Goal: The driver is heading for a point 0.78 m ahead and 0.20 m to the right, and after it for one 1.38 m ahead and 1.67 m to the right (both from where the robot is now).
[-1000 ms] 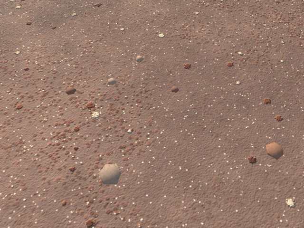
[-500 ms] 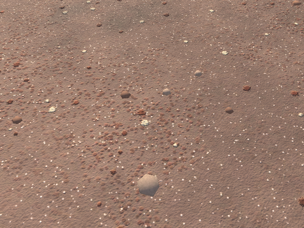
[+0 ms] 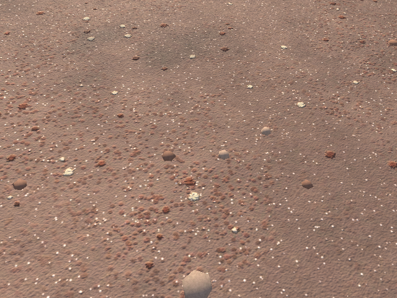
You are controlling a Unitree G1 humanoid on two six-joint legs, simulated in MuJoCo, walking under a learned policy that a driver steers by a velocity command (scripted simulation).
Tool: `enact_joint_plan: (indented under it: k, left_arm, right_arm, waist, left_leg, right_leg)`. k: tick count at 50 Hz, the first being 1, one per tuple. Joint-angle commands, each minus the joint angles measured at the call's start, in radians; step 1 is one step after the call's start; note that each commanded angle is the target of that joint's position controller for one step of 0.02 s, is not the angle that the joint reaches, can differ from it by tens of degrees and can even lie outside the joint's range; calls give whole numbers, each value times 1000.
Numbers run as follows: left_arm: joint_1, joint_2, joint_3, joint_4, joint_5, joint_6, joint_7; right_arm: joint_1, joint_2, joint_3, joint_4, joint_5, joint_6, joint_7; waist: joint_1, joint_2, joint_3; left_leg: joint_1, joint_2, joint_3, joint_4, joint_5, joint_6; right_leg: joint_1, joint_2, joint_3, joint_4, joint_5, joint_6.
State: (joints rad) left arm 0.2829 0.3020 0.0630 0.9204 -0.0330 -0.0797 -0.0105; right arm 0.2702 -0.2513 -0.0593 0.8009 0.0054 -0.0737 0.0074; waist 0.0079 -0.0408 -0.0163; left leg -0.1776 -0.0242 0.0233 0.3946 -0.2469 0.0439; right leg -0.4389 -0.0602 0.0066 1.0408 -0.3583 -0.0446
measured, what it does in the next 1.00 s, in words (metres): walks ahead, turning right: right foot, then left foot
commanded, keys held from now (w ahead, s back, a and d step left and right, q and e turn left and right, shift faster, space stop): w+e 0.62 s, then w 0.38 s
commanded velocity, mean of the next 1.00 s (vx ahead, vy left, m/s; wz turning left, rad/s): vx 0.48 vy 0.00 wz -0.37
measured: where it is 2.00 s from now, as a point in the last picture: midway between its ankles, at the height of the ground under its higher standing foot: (301, 182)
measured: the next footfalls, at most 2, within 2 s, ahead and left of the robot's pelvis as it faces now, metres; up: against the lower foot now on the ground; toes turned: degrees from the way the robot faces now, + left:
right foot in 0.36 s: +0.35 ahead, -0.16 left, +0.00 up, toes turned -12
left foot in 0.84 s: +0.67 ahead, -0.04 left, +0.00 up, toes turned -25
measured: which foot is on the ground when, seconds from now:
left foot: down 0.00-0.36, up 0.38-0.82, down 0.84-1.00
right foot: up 0.00-0.34, down 0.36-0.86, up 0.88-1.00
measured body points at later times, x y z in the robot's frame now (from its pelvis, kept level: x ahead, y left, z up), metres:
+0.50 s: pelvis +0.26 -0.07 -0.01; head +0.30 -0.08 +0.43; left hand +0.46 +0.16 -0.12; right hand +0.29 -0.36 -0.13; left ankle +0.20 +0.10 -0.65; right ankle +0.31 -0.15 -0.74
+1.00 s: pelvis +0.56 -0.10 -0.01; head +0.59 -0.09 +0.44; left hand +0.76 +0.11 -0.13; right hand +0.56 -0.39 -0.11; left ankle +0.63 -0.02 -0.74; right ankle +0.45 -0.19 -0.66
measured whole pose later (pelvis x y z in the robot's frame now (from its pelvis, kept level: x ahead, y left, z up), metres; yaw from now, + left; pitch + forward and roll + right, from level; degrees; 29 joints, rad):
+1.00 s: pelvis +0.56 -0.10 -0.01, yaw -25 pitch +1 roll +0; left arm 0.29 0.29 0.05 0.75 -0.01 -0.05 0.00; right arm 0.25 -0.26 -0.04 0.74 -0.01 -0.10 0.02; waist -0.01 -0.04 0.01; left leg -0.29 -0.04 0.02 0.45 -0.18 0.05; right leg -0.46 0.00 0.05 1.15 -0.35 -0.03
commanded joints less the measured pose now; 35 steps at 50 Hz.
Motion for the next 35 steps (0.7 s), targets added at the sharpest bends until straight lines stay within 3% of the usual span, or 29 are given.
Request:
enact_joint_plan:
  k: [1, 5, 9, 12, 13, 15, 16, 17, 18, 19, 20, 21, 22, 23, 24, 25, 27, 31, 33, 35]
  left_arm:
    - [-94, 74, 16, -85, 5, -16, -12]
    - [-148, 31, 2, -116, 7, 5, -16]
    - [-278, 7, -16, -180, 16, 5, -32]
    - [-336, 13, -19, -224, 12, 6, -51]
    - [-341, 22, -16, -236, 11, 5, -59]
    - [-302, 56, 1, -248, 11, 8, -67]
    - [-220, 88, 19, -237, 9, 12, -67]
    - [-71, 134, 46, -203, 5, 16, -60]
    - [89, 203, 77, -174, 5, 27, -41]
    - [109, 295, 92, -176, -2, 27, -33]
    - [141, 218, 69, -191, 5, 24, -28]
    - [100, 179, 57, -186, 16, 17, -25]
    - [31, 161, 52, -201, 14, 10, -23]
    - [-39, 134, 44, -219, 18, 7, -22]
    - [-82, 113, 35, -239, 33, 5, -19]
    - [-105, 105, 34, -251, 35, 5, -17]
    - [-100, 112, 37, -252, 25, 3, -9]
    - [-45, 147, 48, -243, 16, 9, 13]
    - [-8, 141, 45, -231, 13, 14, 18]
    - [43, 135, 42, -209, 11, 17, 18]
  right_arm:
    - [16, -123, -27, -39, -10, -18, -2]
    - [43, -139, -34, -13, -19, -27, -11]
    - [67, -159, -35, 12, -8, -33, -22]
    - [103, -166, -38, 39, 3, -22, -23]
    - [102, -173, -40, 41, 5, -15, -25]
    - [90, -205, -47, 34, 3, 4, -34]
    - [89, -218, -50, 30, -1, 17, -41]
    - [79, -222, -48, 23, -1, 28, -47]
    - [91, -216, -40, 4, -10, 25, -54]
    - [215, -48, 13, -38, -35, -5, -27]
    - [111, -127, 2, -45, 1, -51, -12]
    - [3, -175, -12, -86, 39, -74, -4]
    - [-32, -166, -6, -100, 32, -86, -9]
    - [-45, -166, -12, -96, 7, -86, -18]
    - [-22, -174, -20, -96, -4, -75, -21]
    - [-4, -169, -22, -97, -11, -61, -21]
    - [3, -144, -18, -105, -21, -38, -22]
    - [-149, -104, -2, -159, -27, -32, -23]
    - [-213, -87, 8, -169, -18, -40, -12]
    - [-258, -97, 7, -181, -5, -49, 0]
  waist:
    - [-34, 154, 89]
    - [-39, 115, 92]
    - [-73, 105, 123]
    - [-78, 92, 136]
    - [-68, 95, 128]
    - [-28, 133, 65]
    - [18, 155, 3]
    - [99, 147, -80]
    - [167, 76, -172]
    - [50, -204, -300]
    - [120, -100, -402]
    - [130, -67, -246]
    - [87, 21, -145]
    - [41, 63, -72]
    - [-1, 37, -50]
    - [-25, 22, -37]
    - [-40, 10, -12]
    - [10, -1, 30]
    - [48, -20, 23]
    - [76, -30, 20]
  left_leg:
    - [190, 267, -266, -271, 40, 140]
    - [138, 243, -84, -292, 245, 134]
    - [96, 239, 38, -326, 269, 113]
    - [203, 276, 78, -285, 357, 98]
    - [246, 287, 92, -249, 454, 90]
    - [312, 294, 124, -107, 835, 65]
    - [324, 288, 138, 28, 1001, 51]
    - [255, 262, 161, 234, 1045, 25]
    - [19, 230, 156, 517, 809, -10]
    - [-449, 21, 93, 919, -191, -80]
    - [-551, -16, -129, 1036, -324, -60]
    - [-632, 40, -140, 1027, -240, -36]
    - [-606, 85, -130, 940, -154, -23]
    - [-549, 115, -122, 854, -115, -29]
    - [-470, 138, -130, 812, -89, -35]
    - [-431, 145, -128, 777, -81, -46]
    - [-406, 150, -103, 689, -55, -78]
    - [-386, 111, -78, 391, 214, -116]
    - [-324, 78, -60, 246, 348, -117]
    - [-301, 67, -65, 187, 396, -110]
  right_leg:
    - [-364, -87, 56, 27, 136, 1]
    - [-338, -47, 67, -141, 300, 39]
    - [-232, -15, -3, -367, 467, 30]
    - [-237, -1, -18, -444, 436, -6]
    - [-231, 11, -33, -457, 396, -22]
    - [-141, 69, -91, -449, 289, -58]
    - [-37, 108, -116, -437, 237, -80]
    - [177, 147, -125, -473, 255, -114]
    - [490, 66, 37, -482, 244, -163]
    - [870, -221, 619, -543, 39, -366]
    - [909, -266, 850, -712, -61, -379]
    - [807, -236, 694, -743, 4, -319]
    - [639, -194, 575, -751, 97, -288]
    - [480, -156, 485, -767, 201, -269]
    - [370, -127, 429, -791, 281, -266]
    - [304, -109, 407, -815, 307, -269]
    - [203, -91, 343, -840, 366, -275]
    - [115, -17, 246, -836, 338, -220]
    - [116, -4, 221, -820, 293, -190]
    - [162, -33, 249, -800, 255, -184]
Keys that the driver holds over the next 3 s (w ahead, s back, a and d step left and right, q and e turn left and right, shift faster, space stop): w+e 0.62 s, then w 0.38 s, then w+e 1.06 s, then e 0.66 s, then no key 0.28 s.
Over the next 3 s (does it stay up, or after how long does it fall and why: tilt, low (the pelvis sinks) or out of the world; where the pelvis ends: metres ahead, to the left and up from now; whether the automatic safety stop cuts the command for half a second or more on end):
stays up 1.16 -0.65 0.00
